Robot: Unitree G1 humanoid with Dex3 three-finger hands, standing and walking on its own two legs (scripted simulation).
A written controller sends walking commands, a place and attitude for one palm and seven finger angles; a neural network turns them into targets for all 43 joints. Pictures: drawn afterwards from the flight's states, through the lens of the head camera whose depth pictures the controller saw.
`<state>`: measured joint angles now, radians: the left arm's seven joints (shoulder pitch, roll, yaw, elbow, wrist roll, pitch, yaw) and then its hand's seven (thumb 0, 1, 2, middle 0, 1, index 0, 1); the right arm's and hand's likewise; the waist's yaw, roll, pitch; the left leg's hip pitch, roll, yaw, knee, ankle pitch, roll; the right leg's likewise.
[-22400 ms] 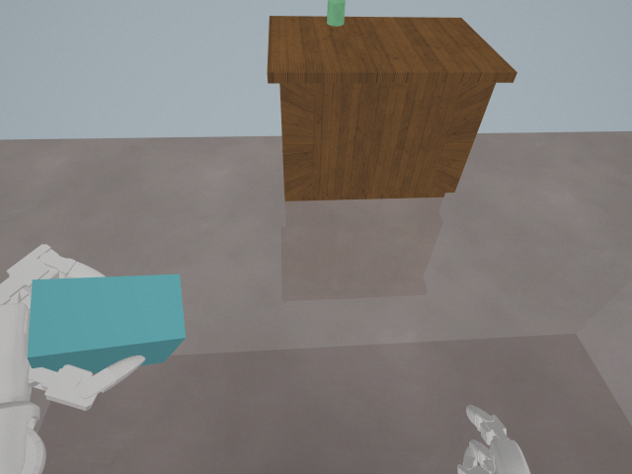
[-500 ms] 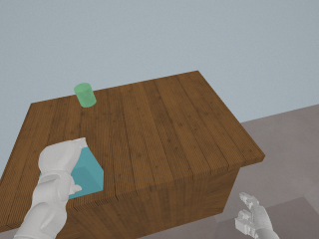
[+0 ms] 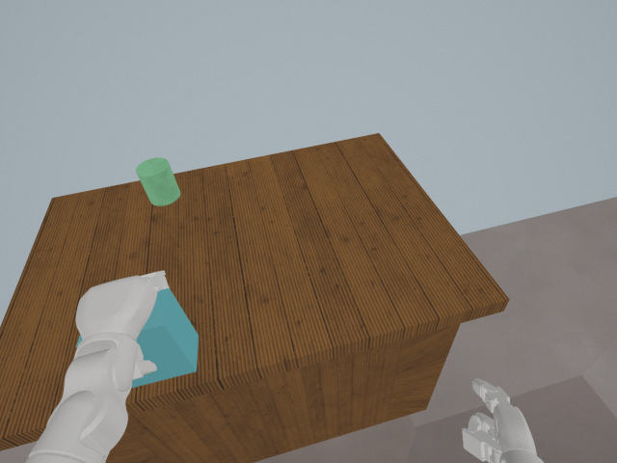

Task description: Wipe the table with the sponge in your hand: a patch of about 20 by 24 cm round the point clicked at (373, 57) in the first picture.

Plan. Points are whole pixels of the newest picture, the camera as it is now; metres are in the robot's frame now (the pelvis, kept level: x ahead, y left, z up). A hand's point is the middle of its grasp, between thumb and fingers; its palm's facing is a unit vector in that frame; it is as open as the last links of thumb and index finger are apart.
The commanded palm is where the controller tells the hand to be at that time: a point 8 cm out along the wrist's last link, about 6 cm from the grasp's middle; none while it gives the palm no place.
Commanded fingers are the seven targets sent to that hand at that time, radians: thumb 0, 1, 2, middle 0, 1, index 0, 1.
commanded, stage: move the sponge above the wiping area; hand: left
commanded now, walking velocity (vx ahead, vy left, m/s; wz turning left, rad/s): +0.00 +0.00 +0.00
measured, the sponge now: (150, 347) +0.24 +0.28 +0.01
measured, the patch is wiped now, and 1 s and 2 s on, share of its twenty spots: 0.00 0.00 0.00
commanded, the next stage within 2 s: lower the sponge onto the table in 0.90 s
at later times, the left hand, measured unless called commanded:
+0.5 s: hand (150, 321) +0.27 +0.28 +0.04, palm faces -0.05 -0.10 -0.99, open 10.1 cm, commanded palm +0.25 +0.28 +0.11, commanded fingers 0.00 0.10 1.30 -1.20 -1.60 -1.20 -1.60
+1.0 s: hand (141, 322) +0.26 +0.29 +0.04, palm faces -0.03 -0.10 -0.99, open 10.1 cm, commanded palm +0.24 +0.28 +0.11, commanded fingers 0.00 0.10 1.30 -1.20 -1.60 -1.20 -1.60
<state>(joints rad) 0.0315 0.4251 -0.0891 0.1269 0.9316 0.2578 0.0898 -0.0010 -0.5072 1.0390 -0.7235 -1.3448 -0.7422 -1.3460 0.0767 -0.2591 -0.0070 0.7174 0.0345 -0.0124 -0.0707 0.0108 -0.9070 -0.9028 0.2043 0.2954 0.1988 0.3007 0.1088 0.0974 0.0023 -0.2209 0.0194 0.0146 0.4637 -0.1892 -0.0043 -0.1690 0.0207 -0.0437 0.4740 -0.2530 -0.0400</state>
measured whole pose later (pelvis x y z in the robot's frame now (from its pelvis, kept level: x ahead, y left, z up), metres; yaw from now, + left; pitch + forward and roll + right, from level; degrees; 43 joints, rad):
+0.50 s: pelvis +0.01 +0.00 +0.00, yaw +0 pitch -1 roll +0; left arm -0.02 0.40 -0.10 0.22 0.95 0.26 0.12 0.00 -0.51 1.04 -0.72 -1.34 -0.74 -1.35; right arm 0.10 -0.26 -0.02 0.72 0.04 0.00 -0.06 0.01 -0.91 -0.90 0.20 0.30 0.20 0.30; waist 0.09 0.09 -0.02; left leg -0.27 0.02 0.02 0.50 -0.21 0.00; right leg -0.21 0.02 -0.04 0.51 -0.27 -0.04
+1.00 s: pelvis +0.01 +0.00 +0.00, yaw +0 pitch -2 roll +0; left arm 0.02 0.41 -0.09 0.16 0.94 0.28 0.11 0.00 -0.51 1.04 -0.72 -1.34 -0.74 -1.35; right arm 0.07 -0.25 0.00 0.71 0.04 0.01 -0.06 0.01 -0.91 -0.90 0.20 0.30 0.20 0.30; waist 0.11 0.10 -0.02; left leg -0.24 0.01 0.01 0.49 -0.21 0.00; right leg -0.18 0.02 -0.05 0.48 -0.27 -0.04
